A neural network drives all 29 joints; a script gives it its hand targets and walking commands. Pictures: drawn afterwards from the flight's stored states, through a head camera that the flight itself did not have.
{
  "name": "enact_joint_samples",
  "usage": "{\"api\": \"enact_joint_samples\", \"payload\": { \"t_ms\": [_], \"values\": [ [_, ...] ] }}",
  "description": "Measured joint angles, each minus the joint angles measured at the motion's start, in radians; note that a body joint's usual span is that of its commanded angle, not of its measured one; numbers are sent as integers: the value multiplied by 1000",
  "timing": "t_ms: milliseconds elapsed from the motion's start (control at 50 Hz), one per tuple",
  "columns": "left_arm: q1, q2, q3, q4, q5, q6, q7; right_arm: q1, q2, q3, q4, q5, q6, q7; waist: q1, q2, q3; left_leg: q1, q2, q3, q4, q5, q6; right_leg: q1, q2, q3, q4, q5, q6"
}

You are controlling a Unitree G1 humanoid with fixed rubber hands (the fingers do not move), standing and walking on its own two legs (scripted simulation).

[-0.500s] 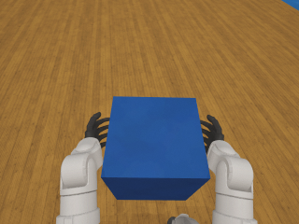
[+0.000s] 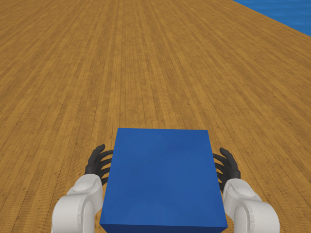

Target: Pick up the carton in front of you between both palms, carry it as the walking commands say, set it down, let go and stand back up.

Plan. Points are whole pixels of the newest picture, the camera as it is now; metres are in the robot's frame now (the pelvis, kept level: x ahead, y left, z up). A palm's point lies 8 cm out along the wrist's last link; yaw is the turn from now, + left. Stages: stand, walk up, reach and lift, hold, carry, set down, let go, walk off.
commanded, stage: carry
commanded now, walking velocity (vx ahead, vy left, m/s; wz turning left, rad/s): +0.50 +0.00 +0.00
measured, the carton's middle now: (160, 191) +0.23 +0.00 +0.03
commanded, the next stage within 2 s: none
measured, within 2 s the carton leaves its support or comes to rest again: neither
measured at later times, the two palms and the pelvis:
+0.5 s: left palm (111, 93) +0.55 +0.18 +0.10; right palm (197, 95) +0.54 -0.12 +0.10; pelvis +0.32 +0.03 +0.01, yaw -2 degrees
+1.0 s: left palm (134, 58) +0.83 +0.13 +0.10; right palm (198, 60) +0.83 -0.17 +0.09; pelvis +0.61 -0.02 +0.00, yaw +0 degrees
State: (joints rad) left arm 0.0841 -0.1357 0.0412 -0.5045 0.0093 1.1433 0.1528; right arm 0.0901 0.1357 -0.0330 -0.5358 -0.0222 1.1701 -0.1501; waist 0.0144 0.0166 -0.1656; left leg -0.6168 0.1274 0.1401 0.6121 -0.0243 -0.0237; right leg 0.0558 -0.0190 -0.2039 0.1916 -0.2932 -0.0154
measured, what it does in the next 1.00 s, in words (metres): walks ahead: left foot, then right foot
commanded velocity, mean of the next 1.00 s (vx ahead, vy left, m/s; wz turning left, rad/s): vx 0.30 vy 0.00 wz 0.00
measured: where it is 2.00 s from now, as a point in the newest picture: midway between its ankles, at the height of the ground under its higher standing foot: (160, 189)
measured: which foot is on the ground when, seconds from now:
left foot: up 0.00-0.10, down 0.12-0.68, up 0.70-1.00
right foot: down 0.00-0.14, up 0.16-0.64, down 0.66-1.00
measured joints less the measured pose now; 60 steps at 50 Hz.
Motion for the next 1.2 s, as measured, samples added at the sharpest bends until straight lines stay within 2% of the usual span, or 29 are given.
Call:
{"api": "enact_joint_samples", "payload": {
  "t_ms": [60,100,140,180,200,220,260,300,360,480,540,620,640,660,680,700,740,780,820,900,960,1020,1040,1100,1200],
  "values": [
    [-8,1,-1,-2,2,10,0,-3,0,-3,-3,2,6,-3,3,-6,1,38,-20,34,-79,18,22,76,-8,9,4,-70,31],
    [-14,2,1,-3,4,16,1,-10,-1,-4,2,5,7,-5,5,-19,8,93,-43,70,-120,-21,38,105,-29,21,68,-147,55],
    [-29,5,17,14,5,17,3,-29,-2,1,42,7,-7,-7,-9,-58,21,113,-71,102,-74,-42,90,38,-87,40,306,-212,63],
    [-40,5,31,39,7,18,4,-47,-4,2,87,10,-17,-7,-23,-58,42,124,-68,111,-34,-104,115,-145,-83,122,691,-174,48],
    [-39,5,32,43,9,18,4,-44,-4,1,94,11,-20,-7,-26,-53,55,147,-66,113,-52,-116,113,-235,-70,149,841,-154,37],
    [-35,4,28,43,10,16,4,-34,-2,0,91,13,-26,-7,-30,-49,66,175,-66,113,-81,-117,107,-314,-64,160,937,-126,25],
    [-21,3,15,40,12,5,3,-10,0,-4,78,15,-38,-5,-37,-43,78,237,-71,112,-152,-115,103,-440,-68,157,988,-56,9],
    [-7,1,1,35,19,-12,1,8,2,-9,65,16,-52,0,-45,-36,79,297,-76,105,-218,-114,100,-531,-81,144,942,7,4],
    [9,0,-10,25,27,-31,-3,19,3,-9,56,17,-66,11,-50,-28,63,386,-82,94,-302,-123,90,-618,-100,126,807,84,15],
    [17,-1,-7,-23,28,-24,-5,16,1,6,24,16,-63,13,-33,-26,20,558,-92,77,-414,-179,58,-674,-117,89,522,229,43],
    [14,-1,-3,-50,20,-9,-2,10,0,10,1,17,-48,11,-23,-29,10,641,-95,73,-435,-232,34,-661,-108,64,423,266,37],
    [6,0,4,-67,5,14,6,0,-1,10,-21,21,-19,0,-23,-20,12,739,-86,63,-410,-337,-10,-596,-83,20,322,252,7],
    [1,1,5,-67,1,18,7,-4,-1,9,-26,22,-12,-4,-23,-13,18,750,-75,57,-366,-382,-24,-564,-71,2,294,235,1],
    [-8,1,5,-58,-3,17,8,-9,-2,4,-28,22,-7,-7,-18,2,24,739,-52,50,-280,-437,-32,-541,-55,-12,290,249,-22],
    [-21,2,2,-33,-4,11,9,-18,-2,-6,-19,21,-4,-11,-11,25,33,683,-18,38,-132,-455,-31,-545,-44,-26,335,227,-47],
    [-37,4,0,-7,-5,8,10,-27,-4,-16,-9,20,0,-12,-3,32,47,598,-12,0,60,-446,-28,-546,-43,-31,368,190,-62],
    [-50,5,3,17,-9,3,10,-38,-4,-22,1,17,5,-13,1,27,86,420,-43,-68,387,-448,-16,-514,-48,-34,355,150,-69],
    [-37,3,8,9,-14,-9,9,-35,-4,-14,-2,14,0,-13,2,23,115,286,-57,-76,503,-412,2,-460,-46,-35,287,159,-51],
    [-17,1,13,-11,-19,-24,2,-27,-3,-1,-10,13,-15,-12,3,19,133,204,-56,-63,441,-361,9,-403,-41,-33,214,169,-55],
    [7,-2,13,-46,-17,-54,-6,-16,-2,15,-32,10,-44,-8,2,17,138,148,-54,-42,158,-301,2,-315,-31,-22,137,158,-48],
    [11,-2,6,-62,-16,-58,-8,-10,-1,16,-53,9,-46,-6,-3,20,120,156,-54,-23,-1,-205,1,-271,-22,-17,147,111,-36],
    [10,-1,0,-72,-10,-43,-9,-7,-1,13,-68,9,-30,-6,-9,24,89,221,-50,10,-148,-43,-1,-235,-11,-12,209,33,-18],
    [7,0,-1,-71,-8,-36,-9,-7,-1,12,-67,8,-25,-6,-10,24,75,249,-45,18,-172,-28,10,-229,-7,-10,242,-1,-11],
    [-12,2,11,-41,3,0,-9,-19,-2,12,-19,5,-12,-6,-12,-36,37,277,-69,40,-134,-144,45,-215,-40,9,296,-46,11],
    [-32,4,13,3,21,34,-7,-31,-3,-1,40,7,0,-4,-10,-60,19,287,-77,59,-106,-202,49,-199,-55,28,298,-100,30]
  ]
}}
